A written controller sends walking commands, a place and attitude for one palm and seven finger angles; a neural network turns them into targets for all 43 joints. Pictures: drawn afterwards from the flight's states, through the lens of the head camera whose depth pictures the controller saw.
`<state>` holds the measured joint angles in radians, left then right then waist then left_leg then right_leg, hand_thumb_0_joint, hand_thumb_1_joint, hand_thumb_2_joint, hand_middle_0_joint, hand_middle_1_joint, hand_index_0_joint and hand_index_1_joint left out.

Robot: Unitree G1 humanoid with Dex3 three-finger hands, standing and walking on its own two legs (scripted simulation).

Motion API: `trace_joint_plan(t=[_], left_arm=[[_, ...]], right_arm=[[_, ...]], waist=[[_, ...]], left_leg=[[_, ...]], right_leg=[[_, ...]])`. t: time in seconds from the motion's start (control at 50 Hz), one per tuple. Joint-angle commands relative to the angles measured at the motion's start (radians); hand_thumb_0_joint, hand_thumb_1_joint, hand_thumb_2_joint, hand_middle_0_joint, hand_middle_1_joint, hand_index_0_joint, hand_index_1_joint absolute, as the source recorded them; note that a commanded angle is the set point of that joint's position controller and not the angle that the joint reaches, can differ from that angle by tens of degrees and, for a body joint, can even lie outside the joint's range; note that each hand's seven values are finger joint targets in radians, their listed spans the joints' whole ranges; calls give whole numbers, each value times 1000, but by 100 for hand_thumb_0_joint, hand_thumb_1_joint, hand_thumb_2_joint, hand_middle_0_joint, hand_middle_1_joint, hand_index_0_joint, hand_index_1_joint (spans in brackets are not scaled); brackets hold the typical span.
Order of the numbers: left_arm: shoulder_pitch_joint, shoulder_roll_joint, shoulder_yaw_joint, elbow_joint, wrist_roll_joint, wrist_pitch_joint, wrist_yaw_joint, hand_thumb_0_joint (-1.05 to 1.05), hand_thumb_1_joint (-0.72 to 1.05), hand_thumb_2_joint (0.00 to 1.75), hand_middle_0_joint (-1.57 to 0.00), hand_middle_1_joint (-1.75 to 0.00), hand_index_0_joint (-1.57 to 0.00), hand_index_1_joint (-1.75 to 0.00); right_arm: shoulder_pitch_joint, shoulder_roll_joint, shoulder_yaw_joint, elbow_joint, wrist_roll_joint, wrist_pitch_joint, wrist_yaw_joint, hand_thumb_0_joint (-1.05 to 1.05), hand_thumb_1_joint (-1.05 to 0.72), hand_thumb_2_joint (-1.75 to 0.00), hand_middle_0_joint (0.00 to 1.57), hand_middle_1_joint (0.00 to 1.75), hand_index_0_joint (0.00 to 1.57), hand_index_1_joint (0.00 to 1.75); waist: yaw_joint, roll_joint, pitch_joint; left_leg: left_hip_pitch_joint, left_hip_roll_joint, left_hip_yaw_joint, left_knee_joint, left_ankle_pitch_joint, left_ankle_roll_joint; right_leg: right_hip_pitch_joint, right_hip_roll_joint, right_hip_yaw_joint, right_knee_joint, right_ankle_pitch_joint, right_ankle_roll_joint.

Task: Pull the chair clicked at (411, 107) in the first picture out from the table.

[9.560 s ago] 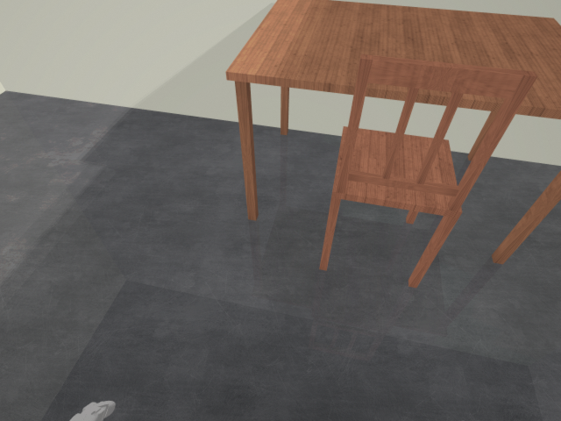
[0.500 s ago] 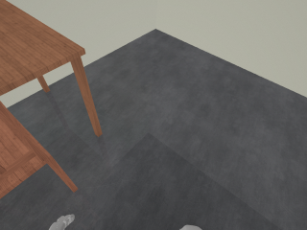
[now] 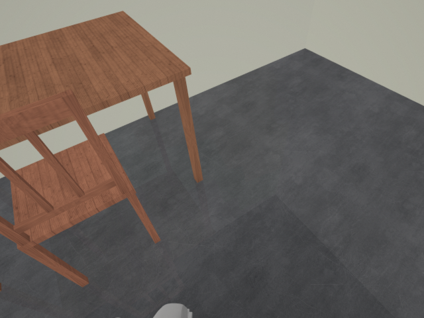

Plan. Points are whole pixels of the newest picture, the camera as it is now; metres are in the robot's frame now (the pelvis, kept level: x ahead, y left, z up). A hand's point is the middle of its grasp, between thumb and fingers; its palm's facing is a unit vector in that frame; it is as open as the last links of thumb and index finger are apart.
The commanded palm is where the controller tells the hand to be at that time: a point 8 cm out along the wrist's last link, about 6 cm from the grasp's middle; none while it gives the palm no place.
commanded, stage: turn to face it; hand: left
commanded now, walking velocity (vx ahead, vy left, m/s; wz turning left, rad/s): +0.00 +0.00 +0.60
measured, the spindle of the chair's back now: (21, 183) +0.47 +0.56 -0.08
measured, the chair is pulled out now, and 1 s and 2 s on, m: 0.00 0.00 0.00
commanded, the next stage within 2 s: take the last steps up to it in 0.94 s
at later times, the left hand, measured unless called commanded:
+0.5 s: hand out of the picture +0.01 +0.30 -0.17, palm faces +0.36 -0.90 -0.25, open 7.4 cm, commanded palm none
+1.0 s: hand out of the picture -0.01 +0.22 -0.14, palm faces +0.53 -0.80 -0.28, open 7.4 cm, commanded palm none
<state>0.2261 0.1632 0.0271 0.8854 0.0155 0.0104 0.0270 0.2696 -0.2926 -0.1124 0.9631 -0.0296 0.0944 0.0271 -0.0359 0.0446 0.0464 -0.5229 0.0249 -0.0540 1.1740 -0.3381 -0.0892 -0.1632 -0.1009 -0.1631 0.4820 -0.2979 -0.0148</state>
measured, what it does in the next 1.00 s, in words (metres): steps on the spot, turning left: left foot, then right foot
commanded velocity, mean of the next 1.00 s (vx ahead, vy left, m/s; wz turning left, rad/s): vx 0.00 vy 0.00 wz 0.48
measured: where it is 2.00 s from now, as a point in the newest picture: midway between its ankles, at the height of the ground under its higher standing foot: outside the picture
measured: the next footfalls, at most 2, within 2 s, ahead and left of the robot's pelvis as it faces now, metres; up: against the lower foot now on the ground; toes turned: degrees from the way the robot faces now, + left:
left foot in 0.22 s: +0.02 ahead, +0.16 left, +0.00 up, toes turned +13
right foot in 0.76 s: +0.11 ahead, -0.05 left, +0.00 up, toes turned +25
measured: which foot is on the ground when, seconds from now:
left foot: up 0.00-0.20, down 0.22-0.76, up 0.78-1.00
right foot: down 0.00-0.22, up 0.24-0.74, down 0.76-1.00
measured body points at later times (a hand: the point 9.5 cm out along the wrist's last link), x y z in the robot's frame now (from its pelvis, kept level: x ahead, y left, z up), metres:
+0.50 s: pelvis +0.00 +0.07 +0.00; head +0.02 +0.10 +0.45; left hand -0.01 +0.35 -0.15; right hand +0.18 -0.14 -0.12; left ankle -0.02 +0.15 -0.74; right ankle +0.05 -0.11 -0.65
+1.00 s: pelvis +0.02 +0.01 +0.00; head +0.05 -0.01 +0.45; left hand -0.03 +0.26 -0.12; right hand +0.16 -0.21 -0.17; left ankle -0.09 +0.14 -0.65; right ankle +0.08 -0.07 -0.74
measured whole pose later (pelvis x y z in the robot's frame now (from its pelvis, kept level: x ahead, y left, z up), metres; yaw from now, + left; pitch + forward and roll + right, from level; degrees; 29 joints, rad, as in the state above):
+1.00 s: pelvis +0.02 +0.01 +0.00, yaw +33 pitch -1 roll +2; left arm 0.21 0.16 0.03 0.89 0.02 0.02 0.03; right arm 0.29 -0.27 -0.09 0.99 -0.03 0.08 0.02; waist -0.04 0.06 0.04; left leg -0.46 0.00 -0.07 1.12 -0.35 -0.05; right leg -0.21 -0.07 -0.13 0.47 -0.25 -0.02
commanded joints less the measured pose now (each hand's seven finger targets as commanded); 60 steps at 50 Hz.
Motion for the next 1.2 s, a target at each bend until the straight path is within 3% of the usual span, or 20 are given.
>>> trace_joint_plan(t=[0.0,0.12,0.18,0.2,0.22,0.24,0.34,0.48,0.58,0.7,0.72,0.74,0.76,0.78,0.82,0.88,1.02,1.1,1.16,1.18], left_arm=[[64,225,62,-51,9,-20,8,0,90,90,-20,-30,-20,-30],[90,261,79,-27,18,-8,6,0,90,90,-20,-30,-20,-30],[73,262,81,-29,0,0,0,0,90,90,-20,-30,-20,-30],[77,203,75,-61,-8,2,-7,0,90,90,-20,-30,-20,-30],[17,158,47,-101,-4,9,-7,0,90,90,-20,-30,-20,-30],[-8,185,52,-106,1,19,0,0,90,90,-20,-30,-20,-30],[-5,190,63,-45,1,19,-13,0,90,90,-20,-30,-20,-30],[-63,191,59,-72,-1,22,-8,0,90,90,-20,-30,-20,-30],[-138,172,50,-115,-6,13,-4,0,90,90,-20,-30,-20,-30],[-7,169,51,-89,-15,-6,4,0,90,90,-20,-30,-20,-30],[23,213,58,-83,-9,-18,7,0,90,90,-20,-30,-20,-30],[41,296,77,-82,5,-26,15,0,90,90,-20,-30,-20,-30],[48,315,74,-90,3,-17,11,0,90,90,-20,-30,-20,-30],[2,288,67,-106,1,-10,11,0,90,90,-20,-30,-20,-30],[-110,230,62,-122,-3,-10,13,0,90,90,-20,-30,-20,-30],[-95,181,47,-105,-3,-20,7,0,90,90,-20,-30,-20,-30],[56,214,61,-21,13,-20,6,0,90,90,-20,-30,-20,-30],[109,236,71,29,17,-27,-4,0,90,90,-20,-30,-20,-30],[73,219,67,52,9,-25,-12,0,90,90,-20,-30,-20,-30],[64,179,57,47,0,-20,-16,0,90,90,-20,-30,-20,-30]], right_arm=[[-125,-26,10,-110,8,-25,1,0,-90,-90,20,30,20,30],[-172,-5,34,-133,19,-51,0,0,-90,-90,20,30,20,30],[-47,-66,20,-111,13,-72,-3,0,-90,-90,20,30,20,30],[22,-184,-9,-105,8,-85,-10,0,-90,-90,20,30,20,30],[96,-269,-25,-90,23,-79,-17,0,-90,-90,20,30,20,30],[105,-252,-18,-76,21,-72,-21,0,-90,-90,20,30,20,30],[-81,-132,20,-125,14,-85,-41,0,-90,-90,20,30,20,30],[-52,-131,14,-121,11,-79,-32,0,-90,-90,20,30,20,30],[-8,-131,5,-109,5,-73,-34,0,-90,-90,20,30,20,30],[-50,-109,7,-118,11,-66,-36,0,-90,-90,20,30,20,30],[-31,-67,13,-113,20,-69,-30,0,-90,-90,20,30,20,30],[-5,0,22,-123,28,-72,-28,0,-90,-90,20,30,20,30],[-3,-44,8,-131,15,-65,-34,0,-90,-90,20,30,20,30],[0,-51,1,-123,9,-56,-29,0,-90,-90,20,30,20,30],[39,-45,-2,-78,3,-30,-16,0,-90,-90,20,30,20,30],[54,-29,9,-50,3,-31,-11,0,-90,-90,20,30,20,30],[-57,5,28,-50,13,-38,-16,0,-90,-90,20,30,20,30],[-65,25,44,-48,11,-66,-12,0,-90,-90,20,30,20,30],[59,29,50,-4,7,-96,-15,0,-90,-90,20,30,20,30],[127,-16,41,16,7,-108,-22,0,-90,-90,20,30,20,30]], waist=[[62,-237,8],[84,-289,-61],[9,-154,-158],[-32,131,-225],[-61,264,-240],[-59,171,-225],[23,107,-92],[12,83,-53],[-13,104,-63],[60,76,-114],[69,-34,-131],[70,-315,-149],[69,-296,-128],[45,-166,-77],[-6,-217,-17],[-6,-228,11],[69,-218,-18],[91,-235,-62],[25,-188,-67],[-10,-43,-85]], left_leg=[[-70,11,61,-109,-55,-4],[102,-7,145,-429,-101,33],[399,-11,129,-764,203,65],[625,231,-176,-799,529,163],[668,392,-355,-768,943,260],[626,406,-299,-743,924,309],[452,187,-144,-786,761,224],[389,168,-253,-847,462,262],[408,174,-353,-817,478,284],[219,101,-361,-697,456,221],[107,44,-315,-622,291,166],[-62,-93,-118,-409,-96,85],[-46,-114,-66,-200,-266,66],[-20,-85,-81,-66,-218,72],[0,-45,-58,22,-104,67],[-5,-25,-19,42,-1,48],[55,-15,41,-262,-106,36],[145,-23,93,-458,-122,63],[417,-46,131,-752,5,90],[559,24,17,-840,-16,113]], right_leg=[[74,-241,135,-160,363,-101],[119,-273,65,-36,580,-99],[18,-233,-24,229,488,-3],[-259,-111,-51,462,38,73],[-432,-32,38,616,-395,108],[-437,-51,110,683,-378,93],[-413,-24,148,734,-102,110],[-387,3,170,581,-65,123],[-355,42,176,423,-126,109],[15,83,162,-3,76,79],[167,6,238,-133,149,66],[275,-262,506,-197,205,-24],[122,-390,574,-212,256,-126],[-3,-348,498,-225,152,-157],[-118,-246,409,-281,-70,-106],[-96,-170,237,-247,75,-88],[38,-208,218,-210,221,-134],[70,-223,239,-220,59,-134],[-105,-167,172,-138,-170,-77],[-240,-106,107,18,-214,-33]])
